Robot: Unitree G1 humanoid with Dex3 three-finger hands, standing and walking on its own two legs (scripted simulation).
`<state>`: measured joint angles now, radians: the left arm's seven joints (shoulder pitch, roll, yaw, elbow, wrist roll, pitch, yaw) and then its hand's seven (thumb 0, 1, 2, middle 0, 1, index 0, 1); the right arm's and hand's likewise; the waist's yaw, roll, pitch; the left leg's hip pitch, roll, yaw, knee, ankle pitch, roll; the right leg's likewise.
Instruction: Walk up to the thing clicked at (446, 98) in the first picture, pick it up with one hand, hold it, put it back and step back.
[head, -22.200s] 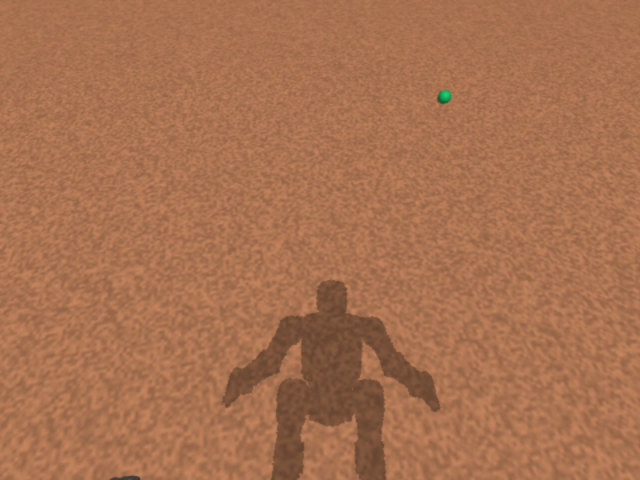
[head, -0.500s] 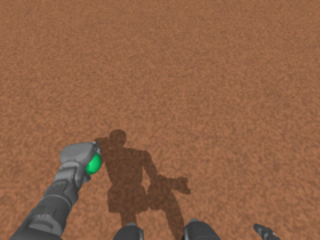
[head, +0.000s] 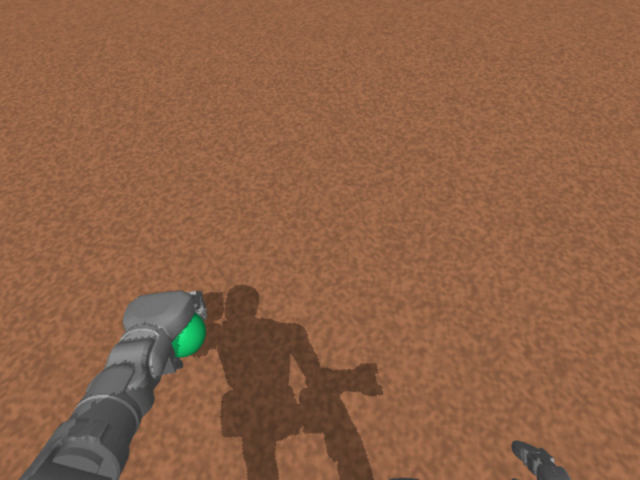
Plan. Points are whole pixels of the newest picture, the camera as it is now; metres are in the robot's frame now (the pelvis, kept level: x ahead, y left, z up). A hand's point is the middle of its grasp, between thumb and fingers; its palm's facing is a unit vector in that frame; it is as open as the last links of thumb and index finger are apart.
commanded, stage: hold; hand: left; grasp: from above
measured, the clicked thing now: (181, 333) +0.33 +0.22 -0.08
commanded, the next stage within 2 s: crouch in 1.50 s
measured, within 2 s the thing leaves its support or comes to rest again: neither
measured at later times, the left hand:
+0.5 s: hand (159, 360) +0.27 +0.23 -0.05, palm faces -0.48 -0.05 -0.88, open 9.4 cm
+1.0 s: hand (160, 362) +0.27 +0.22 -0.03, palm faces -0.47 -0.05 -0.88, open 9.4 cm
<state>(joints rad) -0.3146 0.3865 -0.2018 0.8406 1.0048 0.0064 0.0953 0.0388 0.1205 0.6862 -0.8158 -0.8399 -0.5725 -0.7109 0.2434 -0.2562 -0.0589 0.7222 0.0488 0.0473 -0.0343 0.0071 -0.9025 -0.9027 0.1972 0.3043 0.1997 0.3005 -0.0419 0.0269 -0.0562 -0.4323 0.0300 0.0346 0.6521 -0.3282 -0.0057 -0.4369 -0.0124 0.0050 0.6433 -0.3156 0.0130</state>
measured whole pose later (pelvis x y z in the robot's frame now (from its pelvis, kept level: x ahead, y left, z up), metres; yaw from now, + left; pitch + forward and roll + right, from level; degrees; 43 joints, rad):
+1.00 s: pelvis -0.02 +0.00 +0.01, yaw +0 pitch +0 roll +0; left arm -0.24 0.40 -0.23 0.66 0.98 -0.01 -0.02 -0.01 0.08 0.77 -0.73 -1.00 -0.53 -0.84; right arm 0.18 -0.25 -0.02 0.69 0.06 0.06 -0.05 0.01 -0.91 -0.91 0.20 0.30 0.20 0.30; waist 0.00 0.05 0.00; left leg -0.28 0.02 0.04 0.50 -0.23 0.00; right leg -0.29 -0.02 0.01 0.51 -0.22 0.01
